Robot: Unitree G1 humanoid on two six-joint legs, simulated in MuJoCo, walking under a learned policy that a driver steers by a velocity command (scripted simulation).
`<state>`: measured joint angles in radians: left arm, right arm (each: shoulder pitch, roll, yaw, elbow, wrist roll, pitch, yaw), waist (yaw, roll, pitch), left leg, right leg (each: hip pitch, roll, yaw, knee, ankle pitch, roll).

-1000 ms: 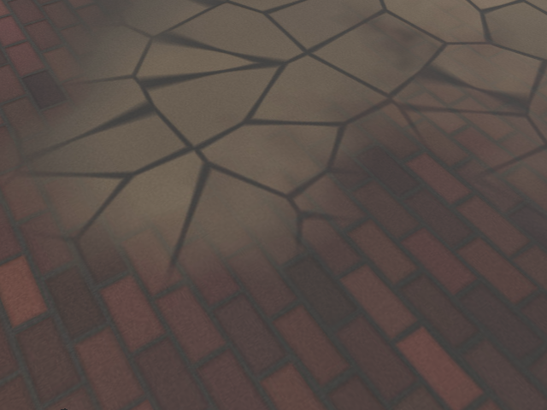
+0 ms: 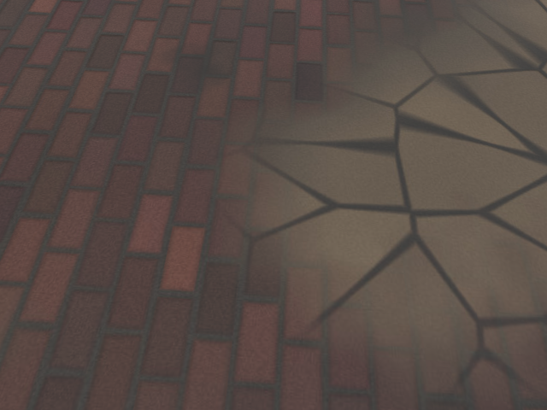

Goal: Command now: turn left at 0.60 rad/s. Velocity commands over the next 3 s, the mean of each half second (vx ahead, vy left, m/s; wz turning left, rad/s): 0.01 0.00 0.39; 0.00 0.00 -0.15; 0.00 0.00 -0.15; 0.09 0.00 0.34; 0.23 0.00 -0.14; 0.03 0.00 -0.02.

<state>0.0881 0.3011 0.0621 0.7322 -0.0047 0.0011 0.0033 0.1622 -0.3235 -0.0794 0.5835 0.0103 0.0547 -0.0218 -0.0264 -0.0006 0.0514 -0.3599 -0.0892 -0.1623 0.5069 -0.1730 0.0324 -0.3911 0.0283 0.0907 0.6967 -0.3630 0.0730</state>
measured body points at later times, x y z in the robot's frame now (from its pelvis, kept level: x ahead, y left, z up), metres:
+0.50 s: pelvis -0.01 +0.01 +0.00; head +0.01 +0.03 +0.45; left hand +0.06 +0.30 -0.12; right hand +0.19 -0.22 -0.09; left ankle -0.04 +0.12 -0.74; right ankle +0.02 -0.14 -0.73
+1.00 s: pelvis -0.01 -0.01 -0.01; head +0.02 -0.02 +0.44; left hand +0.08 +0.29 -0.11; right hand +0.15 -0.28 -0.12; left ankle -0.04 +0.12 -0.74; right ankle -0.01 -0.11 -0.72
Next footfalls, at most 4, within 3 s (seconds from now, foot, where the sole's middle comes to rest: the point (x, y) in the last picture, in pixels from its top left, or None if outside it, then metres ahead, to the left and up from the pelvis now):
0.06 right None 0.06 -0.13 -0.77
0.42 left None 0.00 0.13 -0.77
1.04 right None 0.04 -0.12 -0.77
1.72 left None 0.01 0.10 -0.77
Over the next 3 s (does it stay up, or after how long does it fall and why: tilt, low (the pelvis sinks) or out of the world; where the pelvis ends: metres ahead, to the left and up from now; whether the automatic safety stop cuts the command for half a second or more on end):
stays up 0.29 0.03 0.00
